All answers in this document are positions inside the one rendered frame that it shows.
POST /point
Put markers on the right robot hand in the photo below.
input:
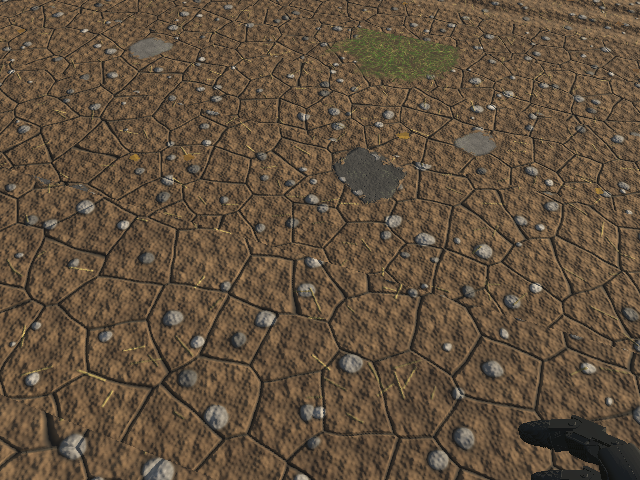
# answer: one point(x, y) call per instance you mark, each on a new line
point(587, 441)

